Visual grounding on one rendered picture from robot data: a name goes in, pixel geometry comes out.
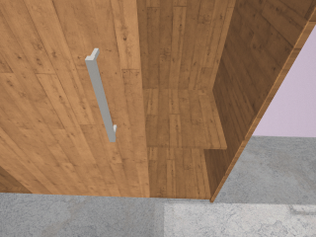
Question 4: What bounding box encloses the handle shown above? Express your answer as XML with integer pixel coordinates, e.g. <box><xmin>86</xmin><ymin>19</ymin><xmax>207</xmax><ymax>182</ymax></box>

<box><xmin>85</xmin><ymin>48</ymin><xmax>118</xmax><ymax>142</ymax></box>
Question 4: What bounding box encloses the wardrobe door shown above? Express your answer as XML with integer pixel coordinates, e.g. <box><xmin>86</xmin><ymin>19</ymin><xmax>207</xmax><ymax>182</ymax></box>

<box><xmin>0</xmin><ymin>0</ymin><xmax>150</xmax><ymax>198</ymax></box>
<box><xmin>0</xmin><ymin>166</ymin><xmax>25</xmax><ymax>188</ymax></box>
